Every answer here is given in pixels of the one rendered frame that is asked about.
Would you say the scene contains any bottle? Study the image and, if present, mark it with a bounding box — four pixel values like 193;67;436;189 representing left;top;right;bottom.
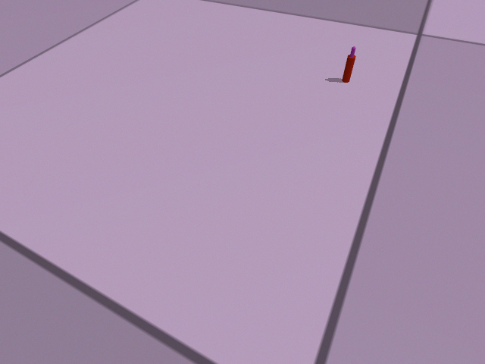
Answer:
342;46;355;83

